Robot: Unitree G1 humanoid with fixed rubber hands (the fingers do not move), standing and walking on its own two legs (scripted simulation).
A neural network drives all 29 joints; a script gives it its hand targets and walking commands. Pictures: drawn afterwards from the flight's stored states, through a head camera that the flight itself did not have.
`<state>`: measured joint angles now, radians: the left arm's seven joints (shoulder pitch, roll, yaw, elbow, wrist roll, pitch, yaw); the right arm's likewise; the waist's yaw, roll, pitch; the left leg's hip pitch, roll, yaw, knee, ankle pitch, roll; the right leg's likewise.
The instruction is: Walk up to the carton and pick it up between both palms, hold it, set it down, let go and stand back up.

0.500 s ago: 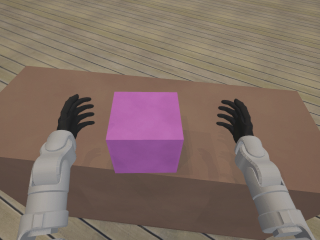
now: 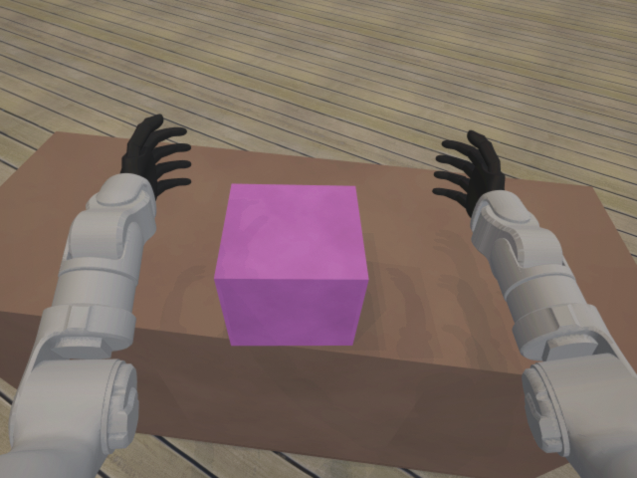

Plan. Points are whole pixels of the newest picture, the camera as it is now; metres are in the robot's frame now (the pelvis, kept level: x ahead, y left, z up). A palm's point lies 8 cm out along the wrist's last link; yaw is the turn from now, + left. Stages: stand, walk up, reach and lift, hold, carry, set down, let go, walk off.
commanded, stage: reach and lift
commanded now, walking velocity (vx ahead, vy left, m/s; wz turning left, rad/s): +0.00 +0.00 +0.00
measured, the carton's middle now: (293, 266) +0.44 +0.05 -0.02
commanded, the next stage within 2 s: none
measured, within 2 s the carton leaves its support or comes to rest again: neither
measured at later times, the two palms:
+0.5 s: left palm (171, 250) +0.40 +0.21 +0.06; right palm (437, 254) +0.41 -0.16 +0.06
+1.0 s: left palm (190, 266) +0.40 +0.19 +0.03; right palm (434, 264) +0.41 -0.16 +0.04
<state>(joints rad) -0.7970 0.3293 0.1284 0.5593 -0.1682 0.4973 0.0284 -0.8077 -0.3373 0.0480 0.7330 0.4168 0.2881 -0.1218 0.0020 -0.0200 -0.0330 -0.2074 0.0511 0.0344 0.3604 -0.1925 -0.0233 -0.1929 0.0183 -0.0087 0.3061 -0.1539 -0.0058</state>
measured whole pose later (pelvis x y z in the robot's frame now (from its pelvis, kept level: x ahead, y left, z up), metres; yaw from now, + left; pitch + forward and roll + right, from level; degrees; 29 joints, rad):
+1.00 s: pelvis -0.02 +0.00 -0.03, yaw +1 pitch +19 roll -1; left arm -0.89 0.18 0.02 1.38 -0.22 -0.38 0.08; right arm -0.87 -0.20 0.10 1.30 0.33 -0.30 -0.08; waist 0.01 0.01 -0.23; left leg -0.72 0.05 0.00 0.63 -0.25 -0.02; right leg -0.70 0.01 -0.03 0.59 -0.22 -0.01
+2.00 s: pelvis +0.00 +0.00 +0.00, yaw +2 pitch +5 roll -1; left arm -0.64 -0.09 0.48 0.90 0.41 -0.21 0.06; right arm -0.60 0.18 -0.62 0.96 -0.47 -0.35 -0.09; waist 0.02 -0.03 0.00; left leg -0.26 0.04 0.01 0.34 -0.17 -0.02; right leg -0.21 0.01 -0.04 0.26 -0.13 0.00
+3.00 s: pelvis -0.01 -0.01 +0.00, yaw +3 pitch +7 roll -1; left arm -0.66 -0.09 0.49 0.92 0.43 -0.36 0.08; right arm -0.66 0.12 -0.62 1.14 -0.46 -0.61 -0.17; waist 0.02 -0.07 -0.04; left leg -0.29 0.06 0.02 0.30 -0.12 -0.03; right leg -0.25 0.01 -0.07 0.23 -0.10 -0.02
